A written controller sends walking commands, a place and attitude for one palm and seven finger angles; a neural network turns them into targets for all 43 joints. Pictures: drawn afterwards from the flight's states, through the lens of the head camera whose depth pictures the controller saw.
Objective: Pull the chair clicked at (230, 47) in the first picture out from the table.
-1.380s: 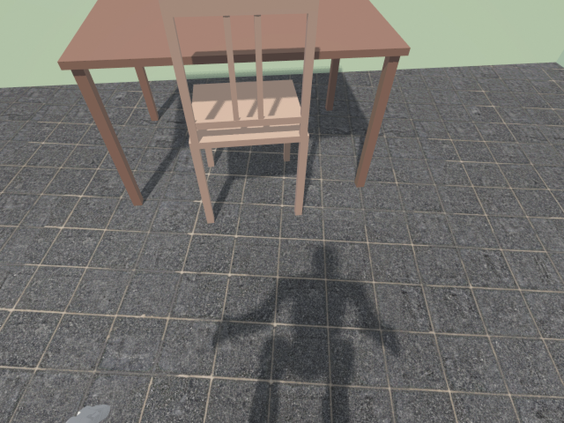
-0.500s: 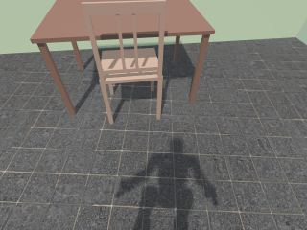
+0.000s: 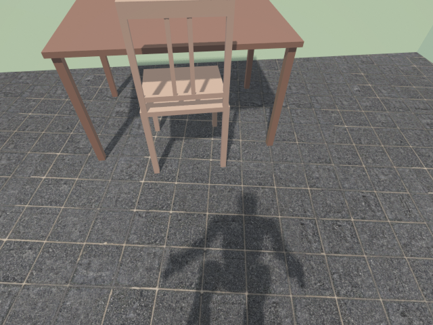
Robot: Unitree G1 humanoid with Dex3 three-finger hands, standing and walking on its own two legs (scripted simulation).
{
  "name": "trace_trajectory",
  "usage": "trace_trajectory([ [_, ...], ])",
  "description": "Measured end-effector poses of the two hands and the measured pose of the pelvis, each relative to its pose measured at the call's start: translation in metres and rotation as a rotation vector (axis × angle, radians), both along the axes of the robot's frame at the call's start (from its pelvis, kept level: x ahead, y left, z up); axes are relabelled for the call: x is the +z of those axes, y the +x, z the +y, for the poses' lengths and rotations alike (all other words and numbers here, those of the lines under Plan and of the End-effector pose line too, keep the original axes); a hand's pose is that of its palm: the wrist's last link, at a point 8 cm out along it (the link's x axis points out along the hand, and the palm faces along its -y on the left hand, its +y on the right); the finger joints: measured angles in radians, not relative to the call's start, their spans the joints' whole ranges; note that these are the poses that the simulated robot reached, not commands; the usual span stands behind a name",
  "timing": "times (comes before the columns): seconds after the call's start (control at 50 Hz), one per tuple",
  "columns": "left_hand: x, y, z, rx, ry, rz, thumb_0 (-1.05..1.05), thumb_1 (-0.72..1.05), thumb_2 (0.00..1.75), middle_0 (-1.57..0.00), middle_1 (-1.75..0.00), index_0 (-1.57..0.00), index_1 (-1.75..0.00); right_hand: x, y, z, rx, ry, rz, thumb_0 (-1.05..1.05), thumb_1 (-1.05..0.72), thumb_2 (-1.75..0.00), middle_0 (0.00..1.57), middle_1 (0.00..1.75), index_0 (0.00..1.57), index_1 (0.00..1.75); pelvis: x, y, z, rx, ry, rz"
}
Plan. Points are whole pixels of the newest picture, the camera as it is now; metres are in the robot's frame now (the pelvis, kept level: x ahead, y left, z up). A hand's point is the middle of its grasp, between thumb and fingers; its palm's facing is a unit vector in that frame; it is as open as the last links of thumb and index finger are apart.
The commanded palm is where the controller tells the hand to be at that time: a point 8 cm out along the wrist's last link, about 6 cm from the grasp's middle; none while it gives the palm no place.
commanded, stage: look at it before walking up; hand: left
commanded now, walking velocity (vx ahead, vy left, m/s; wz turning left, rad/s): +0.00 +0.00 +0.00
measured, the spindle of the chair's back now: (171, 60) +1.11 +0.26 -0.06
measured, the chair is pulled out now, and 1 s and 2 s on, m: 0.00 0.00 0.00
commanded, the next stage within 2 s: walk to a spot facing it in 0.26 s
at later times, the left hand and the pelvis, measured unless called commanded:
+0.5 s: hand out of the picture +0.06 +0.24 -0.17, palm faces -0.03 -0.95 -0.30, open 7.4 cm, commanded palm none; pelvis +0.01 +0.01 +0.00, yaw -1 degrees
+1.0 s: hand out of the picture +0.10 +0.15 -0.18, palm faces -0.08 -0.98 -0.16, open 7.4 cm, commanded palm none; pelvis +0.15 -0.01 -0.01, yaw -9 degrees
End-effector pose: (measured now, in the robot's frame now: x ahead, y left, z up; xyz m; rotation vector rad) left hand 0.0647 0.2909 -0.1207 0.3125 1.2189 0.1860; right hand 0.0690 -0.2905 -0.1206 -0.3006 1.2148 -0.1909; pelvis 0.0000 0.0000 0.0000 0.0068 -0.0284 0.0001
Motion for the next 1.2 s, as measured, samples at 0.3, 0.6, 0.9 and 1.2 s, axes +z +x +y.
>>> trace_trajectory([
  [0.3,0.001,0.001,0.004,0.001,0.000,-0.007,0.01,0.91,0.89,-0.21,-0.30,-0.20,-0.30,0.003,0.006,0.003,0.007,-0.002,-0.014,0.01,-0.91,-0.90,0.20,0.30,0.21,0.30,0.001,0.000,0.003,0.002,-0.001,-0.003],
  [0.6,-0.028,-0.025,-0.024,0.023,-0.096,0.118,0.00,0.91,0.89,-0.20,-0.30,-0.20,-0.29,-0.022,-0.021,0.036,-0.069,0.069,0.058,0.01,-0.91,-0.90,0.20,0.30,0.20,0.30,-0.011,0.028,0.008,-0.052,-0.010,0.009],
  [0.9,-0.036,0.032,-0.086,0.035,-0.152,0.169,0.00,0.91,0.89,-0.20,-0.30,-0.20,-0.29,-0.040,-0.035,0.059,-0.247,0.184,0.292,0.01,-0.91,-0.90,0.20,0.30,0.20,0.30,-0.017,0.117,-0.018,-0.126,-0.006,0.004],
  [1.2,-0.058,0.131,-0.054,0.015,-0.182,0.365,0.01,0.91,0.89,-0.21,-0.30,-0.20,-0.30,-0.026,0.249,0.056,-0.177,0.088,-0.191,0.01,-0.93,-0.90,0.19,0.30,0.20,0.30,-0.034,0.255,0.017,-0.209,-0.033,0.014],
])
